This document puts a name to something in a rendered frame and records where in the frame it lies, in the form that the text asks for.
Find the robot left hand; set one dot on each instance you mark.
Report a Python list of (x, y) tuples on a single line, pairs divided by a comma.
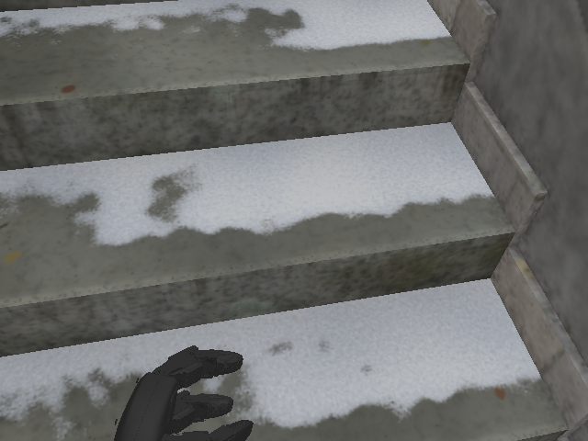
[(155, 410)]

